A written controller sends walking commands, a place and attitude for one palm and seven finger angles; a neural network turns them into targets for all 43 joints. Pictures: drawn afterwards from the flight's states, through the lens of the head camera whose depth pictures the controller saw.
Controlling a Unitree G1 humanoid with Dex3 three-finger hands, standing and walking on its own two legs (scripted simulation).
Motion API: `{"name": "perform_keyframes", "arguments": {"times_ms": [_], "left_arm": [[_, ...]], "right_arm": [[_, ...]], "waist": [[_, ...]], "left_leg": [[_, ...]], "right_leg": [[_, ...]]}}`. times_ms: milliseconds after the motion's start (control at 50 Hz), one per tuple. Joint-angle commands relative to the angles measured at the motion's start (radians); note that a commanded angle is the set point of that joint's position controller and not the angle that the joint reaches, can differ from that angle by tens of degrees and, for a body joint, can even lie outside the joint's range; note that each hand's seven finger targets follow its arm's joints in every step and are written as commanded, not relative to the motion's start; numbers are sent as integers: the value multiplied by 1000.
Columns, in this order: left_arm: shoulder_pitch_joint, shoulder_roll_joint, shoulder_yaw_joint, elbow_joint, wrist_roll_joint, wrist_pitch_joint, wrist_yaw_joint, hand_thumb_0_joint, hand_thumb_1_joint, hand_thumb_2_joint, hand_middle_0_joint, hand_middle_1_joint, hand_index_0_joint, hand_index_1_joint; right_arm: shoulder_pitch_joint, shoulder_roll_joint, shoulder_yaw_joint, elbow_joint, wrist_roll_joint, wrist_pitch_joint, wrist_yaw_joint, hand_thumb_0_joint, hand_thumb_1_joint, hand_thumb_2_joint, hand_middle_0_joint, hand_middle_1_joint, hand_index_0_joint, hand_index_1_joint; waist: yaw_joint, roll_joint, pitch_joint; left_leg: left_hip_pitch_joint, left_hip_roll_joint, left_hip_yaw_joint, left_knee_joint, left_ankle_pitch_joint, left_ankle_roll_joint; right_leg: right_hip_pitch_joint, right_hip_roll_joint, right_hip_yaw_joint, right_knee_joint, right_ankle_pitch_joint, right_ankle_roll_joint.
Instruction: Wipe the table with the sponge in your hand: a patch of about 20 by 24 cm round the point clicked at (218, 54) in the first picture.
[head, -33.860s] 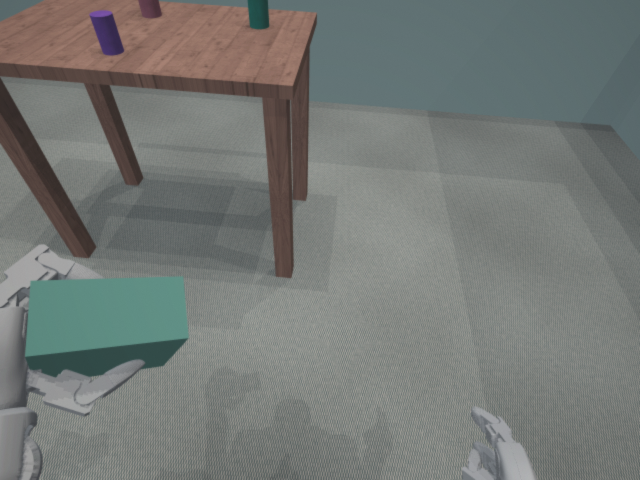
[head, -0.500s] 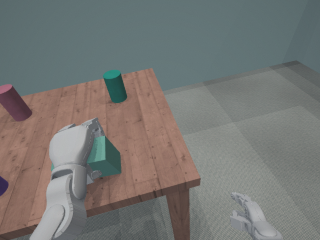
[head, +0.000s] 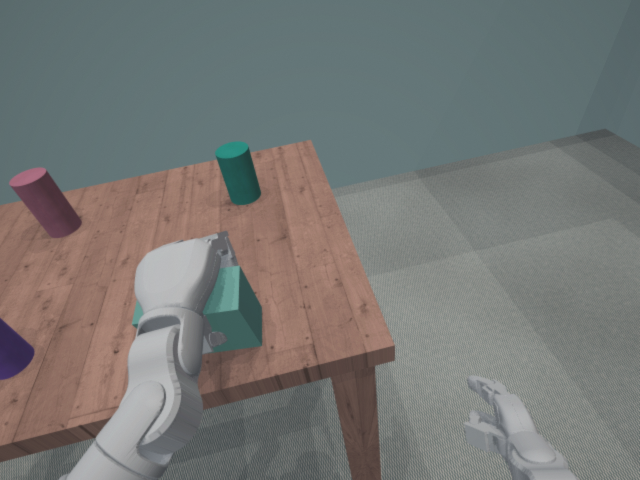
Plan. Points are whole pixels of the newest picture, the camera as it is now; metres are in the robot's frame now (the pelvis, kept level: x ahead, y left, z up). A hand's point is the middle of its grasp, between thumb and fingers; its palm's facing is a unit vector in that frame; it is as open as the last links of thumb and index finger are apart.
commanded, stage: slide across to the third lane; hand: left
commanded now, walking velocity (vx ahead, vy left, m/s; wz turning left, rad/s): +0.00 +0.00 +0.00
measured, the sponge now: (209, 320) +0.28 +0.20 +0.08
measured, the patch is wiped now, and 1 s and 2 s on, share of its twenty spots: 0.55 0.65 0.85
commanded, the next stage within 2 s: wipe forward along the third lane in 0.28 s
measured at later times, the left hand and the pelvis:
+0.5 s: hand (248, 287) +0.29 +0.14 +0.14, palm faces +0.13 -0.12 -0.98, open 10.0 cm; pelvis -0.01 -0.01 +0.00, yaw +0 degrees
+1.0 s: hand (258, 258) +0.34 +0.14 +0.14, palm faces +0.09 -0.06 -0.99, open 10.1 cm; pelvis -0.02 -0.02 +0.00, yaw +0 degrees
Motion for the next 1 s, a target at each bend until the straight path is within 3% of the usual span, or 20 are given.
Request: {"name": "perform_keyframes", "arguments": {"times_ms": [0,20,40,80,120,280,420,480,520,600,620,680,720,740,780,820,840,900,920,980], "left_arm": [[-279,26,7,-143,-26,-39,-9,0,100,1300,-1200,-1600,-1200,-1600],[-281,51,36,-138,-19,-34,-4,0,100,1300,-1200,-1600,-1200,-1600],[-301,-6,-20,-121,-17,-34,-6,0,100,1300,-1200,-1600,-1200,-1600],[-288,-23,-36,-108,-22,-43,-4,0,100,1300,-1200,-1600,-1200,-1600],[-300,19,9,-120,-12,-39,8,0,100,1300,-1200,-1600,-1200,-1600],[-423,-69,-93,-49,-10,-24,20,0,100,1300,-1200,-1600,-1200,-1600],[-441,22,18,51,-4,-18,40,0,100,1300,-1200,-1600,-1200,-1600],[-470,-30,-29,92,-3,-25,39,0,100,1300,-1200,-1600,-1200,-1600],[-510,11,12,137,2,-23,45,0,100,1300,-1200,-1600,-1200,-1600],[-563,-8,-1,245,15,-30,49,0,100,1300,-1200,-1600,-1200,-1600],[-566,45,56,253,21,-31,57,0,100,1300,-1200,-1600,-1200,-1600],[-572,-9,14,321,20,-34,57,0,100,1300,-1200,-1600,-1200,-1600],[-544,64,88,344,26,-36,65,0,100,1300,-1200,-1600,-1200,-1600],[-568,-1,29,360,26,-35,62,0,100,1300,-1200,-1600,-1200,-1600],[-605,-20,6,394,27,-34,56,0,100,1300,-1200,-1600,-1200,-1600],[-626,59,72,439,34,-30,62,0,100,1300,-1200,-1600,-1200,-1600],[-647,1,21,468,33,-30,60,0,100,1300,-1200,-1600,-1200,-1600],[-684,24,36,540,38,-31,59,0,100,1300,-1200,-1600,-1200,-1600],[-673,79,82,569,43,-32,65,0,100,1300,-1200,-1600,-1200,-1600],[-708,39,43,656,41,-35,61,0,100,1300,-1200,-1600,-1200,-1600]], "right_arm": [[-262,-54,-24,-178,4,-52,-1,0,-900,-900,200,300,200,300],[-271,-55,-21,-182,7,-52,2,0,-900,-900,200,300,200,300],[-270,-48,-19,-181,5,-52,5,0,-900,-900,200,300,200,300],[-258,-49,-22,-176,6,-49,8,0,-900,-900,200,300,200,300],[-268,-49,-21,-183,5,-51,14,0,-900,-900,200,300,200,300],[-262,-44,-21,-161,5,-39,17,0,-900,-900,200,300,200,300],[-261,-47,-16,-150,8,-39,5,0,-900,-900,200,300,200,300],[-256,-45,-18,-140,7,-41,-1,0,-900,-900,200,300,200,300],[-254,-50,-15,-138,9,-43,-9,0,-900,-900,200,300,200,300],[-244,-50,-17,-118,8,-54,-28,0,-900,-900,200,300,200,300],[-237,-56,-19,-121,7,-56,-31,0,-900,-900,200,300,200,300],[-227,-52,-19,-112,7,-63,-36,0,-900,-900,200,300,200,300],[-227,-63,-21,-115,5,-64,-39,0,-900,-900,200,300,200,300],[-228,-54,-18,-120,8,-67,-39,0,-900,-900,200,300,200,300],[-220,-59,-21,-111,10,-68,-44,0,-900,-900,200,300,200,300],[-210,-72,-24,-102,7,-68,-52,0,-900,-900,200,300,200,300],[-208,-64,-19,-105,10,-73,-57,0,-900,-900,200,300,200,300],[-194,-71,-20,-91,10,-79,-69,0,-900,-900,200,300,200,300],[-189,-78,-20,-85,6,-79,-73,0,-900,-900,200,300,200,300],[-176,-76,-15,-79,9,-87,-86,0,-900,-900,200,300,200,300]], "waist": [[-11,-183,-136],[-8,-176,-142],[-15,-189,-135],[-13,-195,-135],[-2,-183,-168],[-29,-200,-127],[-16,-207,-145],[-25,-208,-142],[-29,-203,-121],[-37,-230,-117],[-30,-224,-132],[-36,-230,-138],[-20,-217,-155],[-32,-233,-156],[-45,-229,-134],[-43,-222,-126],[-50,-236,-120],[-53,-233,-116],[-44,-227,-121],[-60,-260,-117]], "left_leg": [[-76,18,1,-65,222,15],[-78,22,-2,-66,207,13],[-86,17,3,-62,210,13],[-76,19,3,-67,220,10],[-75,18,1,-62,221,11],[-82,13,12,-57,187,10],[-111,9,12,-61,140,5],[-111,5,15,-60,144,4],[-124,7,13,-66,102,3],[-139,-2,23,-62,76,1],[-141,-2,18,-63,64,3],[-152,-6,24,-57,80,-1],[-165,-7,21,-56,73,-5],[-171,-8,28,-54,76,-6],[-168,-6,28,-55,67,-4],[-178,-6,25,-56,40,-6],[-183,-6,33,-55,33,-5],[-189,-8,34,-56,23,-6],[-198,-10,30,-55,15,-9],[-207,-8,39,-50,10,-11]], "right_leg": [[141,-24,52,-79,158,-10],[136,-15,70,-77,130,-15],[136,-22,55,-76,136,-13],[135,-21,48,-79,145,-11],[150,-13,74,-72,153,-17],[107,-25,55,-93,111,-8],[115,-22,91,-102,50,-13],[108,-26,67,-99,56,-10],[82,-24,85,-114,-2,-13],[69,-34,73,-125,-38,-5],[72,-29,98,-130,-59,-12],[77,-33,72,-118,-26,-6],[91,-30,102,-117,-35,-12],[92,-37,78,-109,-27,-7],[63,-35,74,-119,-38,-5],[51,-34,100,-131,-79,-8],[45,-41,73,-129,-92,-1],[30,-39,78,-136,-108,1],[36,-38,98,-139,-123,-3],[23,-43,88,-142,-137,7]]}}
